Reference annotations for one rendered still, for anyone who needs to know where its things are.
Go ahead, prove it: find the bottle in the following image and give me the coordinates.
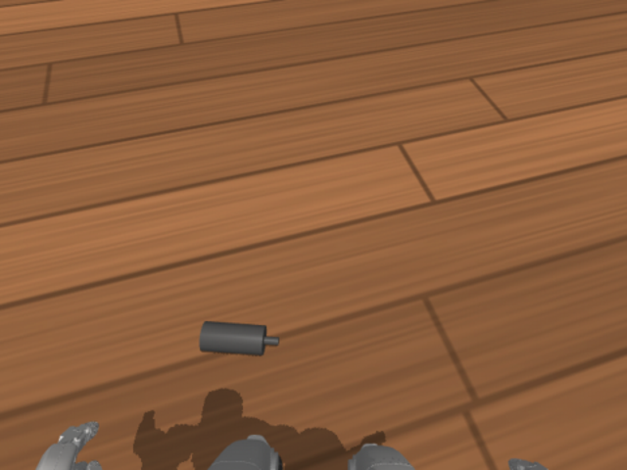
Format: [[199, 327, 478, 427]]
[[199, 321, 279, 355]]

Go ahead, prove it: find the left robot hand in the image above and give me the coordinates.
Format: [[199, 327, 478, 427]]
[[35, 421, 102, 470]]

